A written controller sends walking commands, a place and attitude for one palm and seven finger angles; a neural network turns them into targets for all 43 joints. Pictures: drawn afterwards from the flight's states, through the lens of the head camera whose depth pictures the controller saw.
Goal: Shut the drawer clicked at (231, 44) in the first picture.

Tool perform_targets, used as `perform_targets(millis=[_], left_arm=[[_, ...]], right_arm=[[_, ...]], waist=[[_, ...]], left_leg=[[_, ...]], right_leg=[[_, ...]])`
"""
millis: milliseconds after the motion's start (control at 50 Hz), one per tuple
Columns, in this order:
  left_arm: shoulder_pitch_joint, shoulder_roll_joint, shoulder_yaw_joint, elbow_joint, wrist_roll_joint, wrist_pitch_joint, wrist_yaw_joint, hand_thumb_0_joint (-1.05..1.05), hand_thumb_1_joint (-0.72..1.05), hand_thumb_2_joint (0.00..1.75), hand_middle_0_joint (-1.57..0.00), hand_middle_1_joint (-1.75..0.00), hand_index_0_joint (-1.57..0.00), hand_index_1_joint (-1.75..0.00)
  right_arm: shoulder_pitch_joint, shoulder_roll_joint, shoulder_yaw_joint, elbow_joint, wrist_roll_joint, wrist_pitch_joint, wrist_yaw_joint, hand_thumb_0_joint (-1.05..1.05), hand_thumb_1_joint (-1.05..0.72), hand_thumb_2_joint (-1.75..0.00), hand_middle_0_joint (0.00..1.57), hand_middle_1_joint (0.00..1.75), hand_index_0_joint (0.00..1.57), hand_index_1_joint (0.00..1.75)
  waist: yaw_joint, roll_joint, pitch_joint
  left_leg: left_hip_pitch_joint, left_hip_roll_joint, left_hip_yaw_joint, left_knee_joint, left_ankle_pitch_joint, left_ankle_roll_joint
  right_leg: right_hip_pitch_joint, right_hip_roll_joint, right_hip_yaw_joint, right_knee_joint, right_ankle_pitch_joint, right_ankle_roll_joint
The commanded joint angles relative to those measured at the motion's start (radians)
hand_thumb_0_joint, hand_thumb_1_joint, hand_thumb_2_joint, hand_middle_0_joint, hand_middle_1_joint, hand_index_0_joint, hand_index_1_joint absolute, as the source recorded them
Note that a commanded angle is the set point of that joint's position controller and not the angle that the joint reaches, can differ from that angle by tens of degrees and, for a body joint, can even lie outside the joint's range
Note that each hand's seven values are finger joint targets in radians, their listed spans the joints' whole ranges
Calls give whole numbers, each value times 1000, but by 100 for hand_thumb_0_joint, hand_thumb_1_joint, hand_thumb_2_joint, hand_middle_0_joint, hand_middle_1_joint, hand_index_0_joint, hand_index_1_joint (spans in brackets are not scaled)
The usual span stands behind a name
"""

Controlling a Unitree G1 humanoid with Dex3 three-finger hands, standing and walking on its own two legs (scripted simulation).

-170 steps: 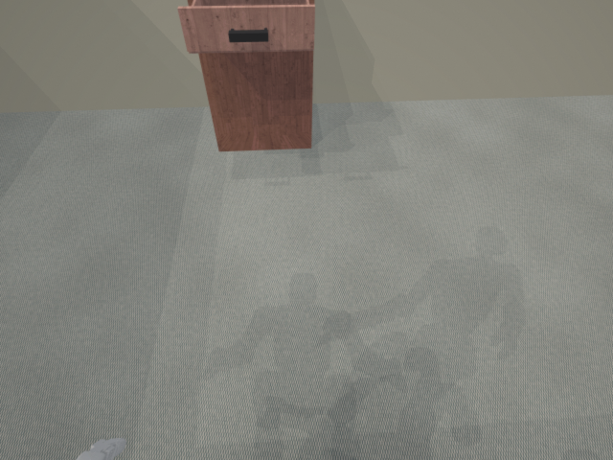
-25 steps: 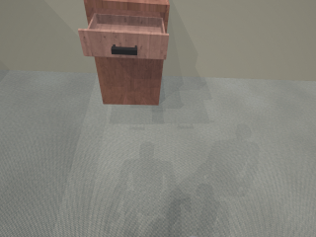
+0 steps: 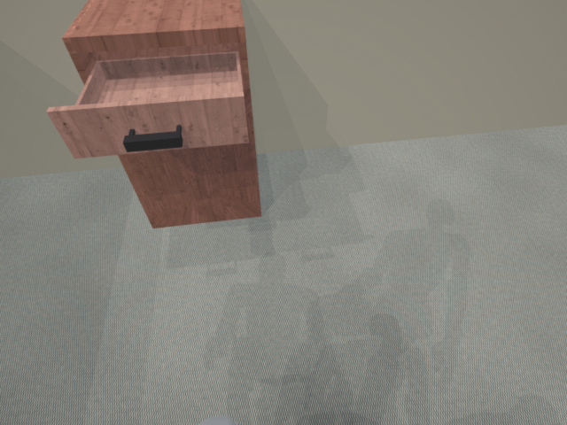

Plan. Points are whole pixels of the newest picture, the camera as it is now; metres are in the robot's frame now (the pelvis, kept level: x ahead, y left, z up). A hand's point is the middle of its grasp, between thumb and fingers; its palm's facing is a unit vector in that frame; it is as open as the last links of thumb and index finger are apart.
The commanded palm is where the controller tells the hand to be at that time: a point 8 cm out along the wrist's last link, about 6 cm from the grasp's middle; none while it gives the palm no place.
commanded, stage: walk to a spot facing it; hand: left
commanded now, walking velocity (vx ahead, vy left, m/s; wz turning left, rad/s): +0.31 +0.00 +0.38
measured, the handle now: (154, 135) +0.75 +0.33 -0.03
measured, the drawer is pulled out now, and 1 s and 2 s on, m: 0.30 0.30 0.30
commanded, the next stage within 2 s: take the last steps up to it in 0.14 s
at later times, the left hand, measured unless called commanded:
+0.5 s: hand out of the picture +0.15 +0.25 -0.17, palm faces +0.18 -0.97 -0.16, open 7.4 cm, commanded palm none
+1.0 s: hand (182, 298) +0.37 +0.21 -0.15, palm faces +0.20 -0.95 -0.23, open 7.2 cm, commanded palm none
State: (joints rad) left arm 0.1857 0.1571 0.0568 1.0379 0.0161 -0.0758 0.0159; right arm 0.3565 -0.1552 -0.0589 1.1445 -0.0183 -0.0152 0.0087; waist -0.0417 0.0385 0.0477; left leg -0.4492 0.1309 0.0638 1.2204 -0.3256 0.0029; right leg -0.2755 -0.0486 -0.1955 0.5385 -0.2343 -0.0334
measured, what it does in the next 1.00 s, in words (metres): walks ahead: left foot, then right foot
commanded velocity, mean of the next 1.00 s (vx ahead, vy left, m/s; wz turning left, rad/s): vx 0.27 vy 0.00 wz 0.09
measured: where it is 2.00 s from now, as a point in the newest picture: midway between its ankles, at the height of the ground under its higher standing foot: (268, 367)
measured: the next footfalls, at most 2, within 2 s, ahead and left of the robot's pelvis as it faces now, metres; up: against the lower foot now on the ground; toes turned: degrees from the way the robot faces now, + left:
left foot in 0.28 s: +0.25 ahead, +0.15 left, +0.00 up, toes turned +15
right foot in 0.86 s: +0.40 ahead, -0.06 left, +0.00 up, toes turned -1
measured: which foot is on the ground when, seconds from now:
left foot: up 0.00-0.26, down 0.28-0.86, up 0.88-1.00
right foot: down 0.00-0.28, up 0.30-0.84, down 0.86-1.00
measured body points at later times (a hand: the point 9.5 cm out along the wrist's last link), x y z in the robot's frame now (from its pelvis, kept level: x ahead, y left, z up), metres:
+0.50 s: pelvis +0.17 +0.08 +0.01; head +0.19 +0.10 +0.46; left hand +0.14 +0.30 -0.16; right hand +0.26 -0.15 -0.13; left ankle +0.21 +0.14 -0.73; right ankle +0.19 -0.07 -0.65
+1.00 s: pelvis +0.33 +0.02 +0.01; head +0.34 +0.01 +0.46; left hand +0.36 +0.26 -0.13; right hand +0.31 -0.20 -0.16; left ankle +0.27 +0.14 -0.66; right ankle +0.36 -0.06 -0.73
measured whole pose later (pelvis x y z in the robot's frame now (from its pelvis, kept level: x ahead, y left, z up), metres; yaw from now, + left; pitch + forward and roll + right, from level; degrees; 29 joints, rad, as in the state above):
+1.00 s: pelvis +0.33 +0.02 +0.01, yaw +8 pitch -2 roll +0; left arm 0.22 0.14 0.06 1.02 0.01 -0.07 0.02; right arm 0.37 -0.16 -0.06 1.14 -0.02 -0.01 0.01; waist -0.03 0.05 0.03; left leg -0.40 0.08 0.07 1.08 -0.36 0.01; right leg -0.22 -0.03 -0.16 0.47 -0.23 -0.04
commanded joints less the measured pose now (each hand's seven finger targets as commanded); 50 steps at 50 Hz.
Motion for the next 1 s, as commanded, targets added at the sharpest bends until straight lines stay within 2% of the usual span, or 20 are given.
perform_targets(millis=[0, 160, 180, 220, 240, 260, 280, 320, 360, 400, 460, 720, 780, 800, 820, 840, 860, 880, 920, 980], left_arm=[[120, 103, 10, 10, 14, -14, 2, 0, 90, 90, -20, -30, -20, -30], [174, 154, 10, 29, 13, -4, 1, 0, 90, 90, -20, -30, -20, -30], [175, 164, 15, 26, 15, 1, 1, 0, 90, 90, -20, -30, -20, -30], [159, 170, 18, 21, 8, 10, 1, 0, 90, 90, -20, -30, -20, -30], [195, 129, 12, 8, 1, 17, -5, 0, 90, 90, -20, -30, -20, -30], [201, 82, 1, -25, -10, 18, -14, 0, 90, 90, -20, -30, -20, -30], [159, 110, -1, -53, 1, 24, -6, 0, 90, 90, -20, -30, -20, -30], [114, 96, 5, -34, 4, 24, -13, 0, 90, 90, -20, -30, -20, -30], [163, 77, 2, 9, 13, 33, -24, 0, 90, 90, -20, -30, -20, -30], [205, 59, -3, 27, 13, 46, -21, 0, 90, 90, -20, -30, -20, -30], [184, 48, -2, 25, 17, 59, -17, 0, 90, 90, -20, -30, -20, -30], [-61, 45, 2, -61, 11, 51, -26, 0, 90, 90, -20, -30, -20, -30], [35, 54, 8, -31, 11, 40, -24, 0, 90, 90, -20, -30, -20, -30], [114, 80, 15, -6, 14, 32, -20, 0, 90, 90, -20, -30, -20, -30], [230, 148, 28, 26, 18, 18, -14, 0, 90, 90, -20, -30, -20, -30], [335, 245, 44, 43, 9, 16, -9, 0, 90, 90, -20, -30, -20, -30], [335, 247, 43, 40, -2, 14, -5, 0, 90, 90, -20, -30, -20, -30], [266, 208, 38, 24, -2, 18, 1, 0, 90, 90, -20, -30, -20, -30], [166, 121, 17, -3, 0, 10, 5, 0, 90, 90, -20, -30, -20, -30], [168, 77, 7, 0, 5, -5, 6, 0, 90, 90, -20, -30, -20, -30]], right_arm=[[37, -2, -3, -72, -7, -2, 6, 0, -90, -90, 20, 30, 20, 30], [-177, -30, 3, -178, -4, -17, 35, 0, -90, -90, 20, 30, 20, 30], [-165, -40, 1, -183, -4, -17, 34, 0, -90, -90, 20, 30, 20, 30], [-23, -88, -9, -146, -12, -27, 26, 0, -90, -90, 20, 30, 20, 30], [99, -183, -30, -124, -23, -34, 11, 0, -90, -90, 20, 30, 20, 30], [178, -286, -48, -113, -15, -33, -6, 0, -90, -90, 20, 30, 20, 30], [159, -293, -43, -116, -3, -22, -14, 0, -90, -90, 20, 30, 20, 30], [6, -205, -26, -153, -1, -32, -26, 0, -90, -90, 20, 30, 20, 30], [-60, -132, -3, -162, 0, -51, -28, 0, -90, -90, 20, 30, 20, 30], [-61, -124, 1, -151, 5, -61, -30, 0, -90, -90, 20, 30, 20, 30], [-26, -112, -7, -133, 5, -60, -31, 0, -90, -90, 20, 30, 20, 30], [93, -124, -19, -46, -10, -48, -30, 0, -90, -90, 20, 30, 20, 30], [68, -114, -15, -39, -9, -41, -29, 0, -90, -90, 20, 30, 20, 30], [62, -96, -9, -39, -4, -43, -28, 0, -90, -90, 20, 30, 20, 30], [64, -58, 1, -51, 6, -47, -21, 0, -90, -90, 20, 30, 20, 30], [36, -35, 13, -91, 6, -47, -12, 0, -90, -90, 20, 30, 20, 30], [18, -78, 4, -98, 1, -37, -12, 0, -90, -90, 20, 30, 20, 30], [-18, -70, -5, -107, 0, -30, -10, 0, -90, -90, 20, 30, 20, 30], [-35, -53, -5, -93, -6, -26, -5, 0, -90, -90, 20, 30, 20, 30], [14, -19, -5, -76, -10, -9, -3, 0, -90, -90, 20, 30, 20, 30]], waist=[[8, -146, 21], [57, -155, 67], [49, -134, 63], [-26, -46, 0], [-60, 151, -101], [-68, 361, -157], [-64, 229, -151], [-22, 154, -65], [26, 87, -43], [49, 47, -79], [44, 2, -48], [-3, 44, 64], [48, 11, 30], [83, -39, 6], [127, -181, -64], [148, -337, -86], [148, -270, -110], [121, -232, -48], [74, -112, 41], [34, -122, 20]], left_leg=[[-101, 45, -19, -124, 87, -19], [-22, -9, 61, -513, 117, 12], [33, -16, 65, -538, 97, 24], [276, -65, 82, -673, 149, 35], [473, 59, -112, -770, 236, 86], [579, 284, -451, -908, 346, 194], [515, 317, -485, -942, 175, 228], [368, 250, -386, -992, 25, 199], [274, 172, -229, -1014, 127, 157], [275, 148, -150, -1016, 238, 155], [301, 149, -152, -1044, 216, 178], [350, 172, -161, -1033, 128, 191], [283, 123, -101, -907, 118, 138], [211, 73, -51, -782, 119, 104], [46, -14, 41, -547, 34, 58], [-155, -112, 96, -287, -238, 22], [-160, -78, -12, -132, -245, 27], [-184, -49, -38, -53, -170, 31], [-163, 2, -57, -61, -17, 15], [-99, -1, -28, -146, 43, -15]], right_leg=[[4, -272, 145, -371, 49, -79], [127, -283, 48, -315, 138, -65], [117, -293, 49, -284, 133, -64], [67, -233, -27, -34, 241, -29], [-58, -126, -68, 244, 106, 24], [-261, 5, -39, 539, -379, 65], [-292, -20, 85, 672, -401, 36], [-362, -79, 156, 752, -213, 33], [-281, -102, 165, 669, -95, 45], [-229, -98, 157, 599, -74, 58], [-263, -98, 155, 520, -40, 70], [-215, -62, 111, 134, -61, 52], [-1, -10, 64, -25, 15, 38], [148, -19, 88, -92, 35, 26], [348, -178, 287, -159, -32, -34], [451, -374, 582, -288, -11, -138], [367, -404, 634, -349, -138, -171], [285, -387, 606, -376, -215, -170], [139, -316, 425, -384, -104, -134], [108, -254, 260, -360, 189, -114]])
